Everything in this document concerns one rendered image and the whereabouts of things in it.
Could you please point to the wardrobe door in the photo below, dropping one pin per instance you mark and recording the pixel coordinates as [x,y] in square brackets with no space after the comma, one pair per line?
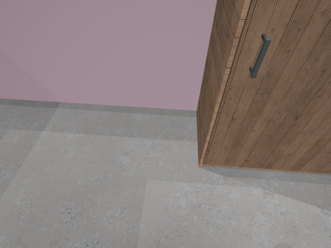
[282,118]

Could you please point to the handle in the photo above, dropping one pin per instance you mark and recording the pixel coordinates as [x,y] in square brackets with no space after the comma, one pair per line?
[265,45]

